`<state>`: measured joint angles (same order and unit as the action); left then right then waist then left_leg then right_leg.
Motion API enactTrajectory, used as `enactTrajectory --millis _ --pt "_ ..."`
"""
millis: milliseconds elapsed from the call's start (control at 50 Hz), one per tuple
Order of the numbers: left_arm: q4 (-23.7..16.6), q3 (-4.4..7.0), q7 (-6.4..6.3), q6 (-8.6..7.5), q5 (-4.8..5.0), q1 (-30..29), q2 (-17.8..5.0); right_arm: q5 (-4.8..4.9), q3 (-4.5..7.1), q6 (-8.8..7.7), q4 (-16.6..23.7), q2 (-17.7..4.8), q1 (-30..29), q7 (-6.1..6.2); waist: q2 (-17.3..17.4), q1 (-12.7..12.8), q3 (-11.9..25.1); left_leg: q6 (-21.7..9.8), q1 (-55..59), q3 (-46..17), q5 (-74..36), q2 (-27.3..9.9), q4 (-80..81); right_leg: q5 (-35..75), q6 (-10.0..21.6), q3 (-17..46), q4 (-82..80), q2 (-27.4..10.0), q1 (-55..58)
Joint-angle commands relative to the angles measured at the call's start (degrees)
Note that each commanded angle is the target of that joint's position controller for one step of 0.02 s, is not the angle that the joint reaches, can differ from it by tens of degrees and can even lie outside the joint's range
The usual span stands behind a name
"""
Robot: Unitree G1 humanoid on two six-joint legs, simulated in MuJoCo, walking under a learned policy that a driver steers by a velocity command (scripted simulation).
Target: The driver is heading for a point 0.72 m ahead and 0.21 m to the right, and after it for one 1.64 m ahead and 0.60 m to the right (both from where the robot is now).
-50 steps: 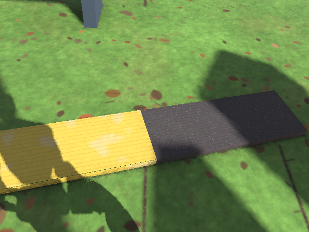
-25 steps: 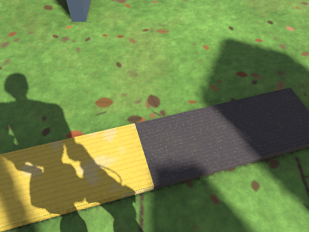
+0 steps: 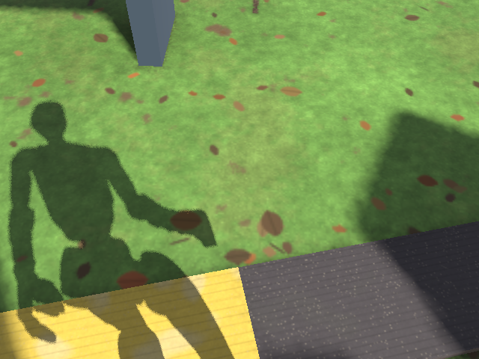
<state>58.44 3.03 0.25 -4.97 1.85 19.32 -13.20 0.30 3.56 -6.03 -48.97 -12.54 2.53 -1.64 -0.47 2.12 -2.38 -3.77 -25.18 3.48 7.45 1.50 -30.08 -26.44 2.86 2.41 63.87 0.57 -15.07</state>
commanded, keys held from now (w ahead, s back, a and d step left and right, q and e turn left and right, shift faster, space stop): w+e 0.94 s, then w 0.02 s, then no key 0.04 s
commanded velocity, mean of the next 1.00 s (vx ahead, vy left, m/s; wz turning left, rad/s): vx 0.50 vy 0.00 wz -0.46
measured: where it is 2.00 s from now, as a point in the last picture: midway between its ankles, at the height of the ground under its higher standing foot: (328, 284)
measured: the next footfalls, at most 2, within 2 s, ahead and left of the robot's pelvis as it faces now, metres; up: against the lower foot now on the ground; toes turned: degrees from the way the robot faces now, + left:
right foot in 0.46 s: +0.41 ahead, -0.21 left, +0.04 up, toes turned -19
left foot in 0.98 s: +0.70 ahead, -0.10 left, +0.04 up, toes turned -32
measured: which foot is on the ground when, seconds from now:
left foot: down 0.00-0.52, up 0.54-0.96, down 0.98-1.00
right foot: up 0.00-0.44, down 0.46-0.98, up 1.00-1.00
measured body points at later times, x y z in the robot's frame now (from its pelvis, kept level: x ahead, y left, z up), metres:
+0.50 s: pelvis +0.26 -0.06 +0.00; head +0.30 -0.08 +0.45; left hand +0.49 +0.12 -0.11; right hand +0.19 -0.32 -0.15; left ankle +0.10 +0.09 -0.72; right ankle +0.38 -0.19 -0.69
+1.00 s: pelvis +0.52 -0.13 +0.03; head +0.53 -0.13 +0.48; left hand +0.74 +0.09 -0.08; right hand +0.58 -0.46 -0.04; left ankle +0.67 -0.08 -0.69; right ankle +0.38 -0.19 -0.69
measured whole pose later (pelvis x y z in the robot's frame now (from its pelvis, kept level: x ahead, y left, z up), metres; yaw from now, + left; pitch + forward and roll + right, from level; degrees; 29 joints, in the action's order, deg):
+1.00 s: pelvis +0.52 -0.13 +0.03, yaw -31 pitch +1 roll -1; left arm 44.8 6.2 -1.0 -3.0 0.5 17.9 -16.2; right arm 0.5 4.3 -6.6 -45.7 -15.1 1.1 -1.6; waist 0.4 2.1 0.0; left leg 1.1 -24.4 0.2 8.4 -1.0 -31.8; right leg -25.8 1.9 7.3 34.8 3.6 -8.2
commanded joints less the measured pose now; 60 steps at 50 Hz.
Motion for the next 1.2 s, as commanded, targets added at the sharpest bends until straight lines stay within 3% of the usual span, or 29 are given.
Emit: enactTrajectory --millis 20,60,120,280,400,440,480,500,520,540,560,580,620,660,680,760,840,900,940,960,980,1000,1020,1040,1060,1080,1100,1140,1200 --pt "-5.0 1.76 -0.62 -1.36 0.25 -4.4 -6.8 -0.45 1.41 -0.28 0.4 -5.9 7.5 0.30 1.2 -4.4 7.7 -10.7 25.1 -22.6 -6.2 -18.6 15.7 6.3 0.7 2.4 9.0 -6.7 -24.5" --pt "-4.0 2.01 -0.91 0.52 0.25 -1.3 -4.2 -1.01 1.02 -0.75 -0.7 -4.3 7.3 0.12 3.9 -1.6 6.2 -9.5 18.4 -17.1 -5.6 -16.5 19.4 8.9 0.8 3.0 5.9 -8.5 -19.5" --pt "-4.6 2.29 -1.18 2.03 0.23 -3.2 -2.9 -1.40 1.52 -1.05 -2.2 -6.2 9.7 0.97 4.3 -1.1 2.9 -9.0 15.4 -10.8 -6.7 -16.0 22.6 14.1 -0.2 3.8 2.5 -8.5 -23.2" --pt "-7.7 2.42 0.12 2.88 -0.84 -12.6 -2.6 -1.70 1.17 0.08 -4.4 -6.6 14.9 2.79 3.9 -3.5 -0.9 -5.5 22.3 0.6 -11.7 -16.0 22.0 29.7 -1.3 3.4 -8.4 -6.1 -32.9" --pt "-14.8 0.46 2.31 3.17 -0.92 -24.1 -0.1 -0.19 2.10 2.15 -5.5 -10.0 20.0 3.50 4.0 -7.0 -5.5 -4.3 29.1 5.8 -19.0 -19.2 19.8 19.4 0.2 -6.5 -20.9 -4.8 -31.4" --pt "-16.3 1.37 2.80 3.42 -0.98 -20.8 -2.1 0.59 2.56 2.84 -4.7 -12.1 17.8 3.96 7.0 -3.2 -1.9 -3.1 29.9 8.0 -42.9 -20.1 12.6 11.5 2.7 -10.2 -21.3 -1.3 -22.7" --pt "-13.8 4.05 2.82 3.38 -0.62 -6.8 -7.2 1.40 2.73 3.23 -3.7 -13.9 14.4 4.35 8.3 5.0 6.9 -0.4 27.6 10.4 -57.9 -17.5 -4.9 16.0 5.8 -11.8 -27.8 4.1 -2.6" --pt "-11.2 6.16 2.27 3.70 0.02 1.2 -11.2 1.24 1.73 2.48 -2.6 -10.5 18.6 3.65 2.4 5.8 14.1 2.6 9.2 10.6 -52.9 -13.4 -18.8 17.0 10.1 -5.9 -27.0 3.3 21.9" --pt "-11.1 7.78 0.69 4.72 0.58 8.3 -14.9 0.90 0.76 0.72 -0.5 -10.0 13.2 2.92 -7.5 10.9 18.7 6.7 -7.3 9.2 -13.0 -4.6 -45.1 6.3 17.0 18.6 -39.7 -9.7 35.6" --pt "-11.1 6.25 0.45 4.07 -0.91 5.7 -13.4 1.20 0.51 -1.48 0.8 -8.0 13.8 1.26 -8.9 6.2 25.9 4.4 -10.9 -5.8 17.7 -2.5 -53.3 4.6 18.4 35.9 -46.0 -16.5 37.1" --pt "-12.2 5.03 0.52 3.27 -1.90 3.2 -10.3 2.46 0.97 -2.24 2.3 -8.5 8.3 0.72 -3.1 6.2 20.6 2.6 -12.2 -8.9 18.3 -5.0 -53.2 5.0 15.5 31.8 -46.5 -15.8 30.2" --pt "-12.2 4.44 1.15 2.12 -1.70 -0.5 -8.8 2.33 1.08 -2.58 3.7 -7.8 4.8 0.87 0.3 3.9 12.6 1.9 -13.6 -8.6 16.4 -6.4 -48.6 10.3 13.2 26.5 -46.8 -13.4 21.9" --pt "-13.6 2.86 1.45 1.04 -1.08 -7.5 -4.1 1.26 1.83 -1.80 3.4 -7.7 5.7 1.88 0.5 -1.2 6.9 1.2 -9.4 -8.0 13.2 -9.4 -40.0 15.0 10.3 16.8 -47.6 -9.0 10.5" --pt "-14.9 2.75 0.86 0.90 -0.89 -8.4 -4.4 0.85 1.74 -0.45 3.9 -6.5 6.4 1.92 -0.3 -3.1 4.9 2.3 -7.5 -7.1 12.0 -9.1 -36.6 14.4 10.9 15.6 -50.2 -8.2 4.9" --pt "-15.4 3.01 0.47 0.90 -0.88 -8.4 -6.0 0.48 1.61 0.21 4.2 -6.1 6.0 1.89 -0.2 -3.7 3.9 3.2 -6.8 -5.5 11.4 -8.5 -32.7 14.6 11.1 14.6 -51.6 -8.1 1.9" --pt "-15.9 3.63 -0.84 0.44 -0.97 -4.5 -8.7 -0.52 1.47 0.93 6.6 -6.4 -2.3 2.08 -3.4 -1.4 1.5 5.7 -8.9 -5.1 -0.3 -6.3 -18.2 15.0 10.7 13.5 -53.4 -8.2 0.0" --pt "-16.4 4.19 -1.25 0.67 -0.67 -3.8 -9.8 0.25 1.34 0.56 7.3 -6.4 -6.3 1.13 -5.5 -0.6 2.7 7.1 -3.5 -4.7 -7.0 -3.3 -7.6 15.2 9.2 11.7 -50.9 -7.7 0.7" --pt "-17.0 4.34 -1.27 0.65 -0.87 -4.8 -9.5 0.78 2.15 0.07 7.3 -8.9 -5.8 0.42 -5.6 -1.4 2.4 6.5 -1.4 -6.5 -7.5 -4.5 -4.1 12.9 8.5 13.7 -47.0 -9.2 3.2" --pt "-17.4 4.36 -1.27 0.90 -1.19 -5.9 -9.0 1.15 2.73 -0.40 6.7 -10.1 -2.9 0.23 -7.2 -3.0 2.7 5.9 3.1 -6.3 -3.4 -4.8 -2.8 13.9 7.6 15.4 -43.0 -9.7 3.7" --pt "-17.7 4.13 -1.22 1.13 -1.46 -7.2 -8.3 1.24 3.28 -0.72 5.1 -10.7 2.1 0.19 -7.5 -5.7 4.1 5.3 8.1 -4.7 -2.8 -4.4 -1.1 16.9 6.5 14.4 -38.3 -8.6 3.3" --pt "-18.1 3.56 -1.12 1.31 -1.62 -7.8 -6.3 0.45 4.01 -1.11 2.5 -11.7 9.4 0.27 -5.3 -8.9 6.6 4.7 16.0 -3.5 -2.7 -3.7 2.2 22.5 4.3 11.2 -26.3 -4.2 1.8" --pt "-19.2 2.30 -1.34 1.51 -1.53 -3.2 -1.8 -1.55 4.32 -1.94 2.1 -14.8 13.0 0.06 5.8 -7.2 11.3 0.1 25.2 -15.9 -6.3 -14.0 4.2 9.5 2.0 7.5 -8.6 0.9 -5.8" --pt "-20.4 1.88 -1.21 1.06 0.29 5.7 -0.8 -1.98 5.09 -1.76 1.7 -19.0 11.6 -0.37 26.6 -1.0 12.1 -9.5 33.4 -41.6 -3.0 -23.0 13.4 -7.1 -0.1 5.4 4.5 5.8 -22.3" --pt "-18.6 2.84 -1.53 1.15 1.21 4.3 -6.5 -0.80 3.64 -1.88 2.9 -12.4 9.0 -0.82 17.2 -2.1 8.9 -11.1 31.0 -42.5 -0.1 -23.8 14.5 -5.3 -0.5 8.6 11.5 3.0 -27.3" --pt "-19.4 3.50 -1.72 1.68 0.62 -1.2 -9.4 -0.53 2.48 -1.64 4.0 -9.0 6.4 -0.92 9.0 -3.0 6.6 -10.3 26.1 -33.6 -7.0 -22.5 13.0 -1.4 -0.7 8.2 12.8 1.3 -26.5" --pt "-19.8 3.63 -2.00 2.40 -0.54 -3.9 -9.6 -0.83 1.77 -1.34 4.1 -7.9 4.9 -1.10 3.6 -2.6 6.5 -9.9 22.0 -27.0 -14.6 -20.5 12.0 0.1 -1.3 7.3 12.2 0.0 -23.9" --pt "-20.7 3.61 -1.97 2.98 -1.27 -5.3 -9.1 -0.72 1.55 -1.18 3.5 -7.9 4.1 -1.00 3.7 -1.6 5.7 -9.8 19.4 -22.7 -20.0 -19.2 11.6 0.8 -1.7 7.1 8.8 -1.4 -22.7" --pt "-21.4 2.92 -1.50 3.57 -1.26 -6.8 -6.8 -0.90 0.96 -1.37 2.3 -7.3 4.7 -0.35 5.5 -1.3 5.9 -8.2 17.7 -16.0 -27.4 -16.0 12.2 2.3 -1.9 4.9 0.1 -2.8 -19.4" --pt "-23.2 1.46 -1.28 3.77 -1.50 -10.6 -3.8 -0.61 1.40 -0.97 0.7 -10.5 6.5 0.84 6.0 -2.0 8.7 -8.8 20.1 -11.3 -36.6 -15.6 12.2 7.8 -3.0 2.0 -12.9 -2.9 -16.7"
Over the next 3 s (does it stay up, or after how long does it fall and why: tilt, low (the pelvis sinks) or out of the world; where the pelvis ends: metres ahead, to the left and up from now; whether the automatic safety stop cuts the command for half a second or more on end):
stays up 0.63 -0.22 0.05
